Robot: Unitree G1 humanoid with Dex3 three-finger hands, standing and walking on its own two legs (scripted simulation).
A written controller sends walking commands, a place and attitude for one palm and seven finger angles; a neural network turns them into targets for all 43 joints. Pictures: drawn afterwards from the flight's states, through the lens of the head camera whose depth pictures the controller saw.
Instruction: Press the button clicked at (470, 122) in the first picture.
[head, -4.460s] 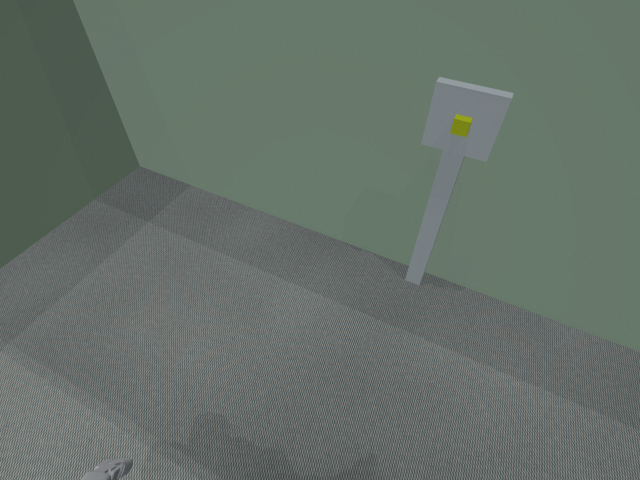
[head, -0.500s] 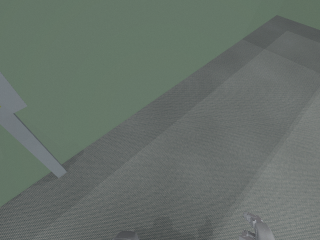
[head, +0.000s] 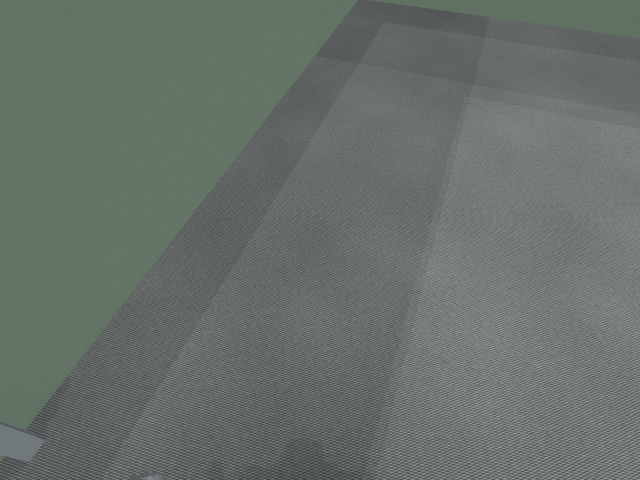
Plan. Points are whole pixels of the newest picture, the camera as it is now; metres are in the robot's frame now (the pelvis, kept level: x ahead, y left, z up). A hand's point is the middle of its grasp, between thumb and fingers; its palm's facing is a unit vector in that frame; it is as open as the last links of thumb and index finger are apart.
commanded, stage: walk to a spot facing it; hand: left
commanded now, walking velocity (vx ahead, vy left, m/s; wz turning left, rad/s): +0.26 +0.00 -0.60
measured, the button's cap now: out of the picture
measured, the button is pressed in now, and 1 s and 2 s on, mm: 0 0 0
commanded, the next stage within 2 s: turn to face it in 0.30 s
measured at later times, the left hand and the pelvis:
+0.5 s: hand out of the picture +0.09 +0.14 -0.17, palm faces -0.05 -0.98 -0.18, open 7.3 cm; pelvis +0.12 -0.03 +0.00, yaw -8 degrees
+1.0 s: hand (212, 370) +0.30 +0.20 -0.16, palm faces +0.12 -0.97 -0.20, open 7.3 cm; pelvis +0.20 -0.01 +0.01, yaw +5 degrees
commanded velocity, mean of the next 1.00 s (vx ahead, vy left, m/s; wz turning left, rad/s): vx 0.09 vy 0.00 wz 0.29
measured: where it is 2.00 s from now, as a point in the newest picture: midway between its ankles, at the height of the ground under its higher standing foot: (344, 467)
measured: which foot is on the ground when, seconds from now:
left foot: down 0.00-0.02, up 0.04-0.54, down 0.56-1.00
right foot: up 0.00-0.02, down 0.04-0.58, up 0.60-1.00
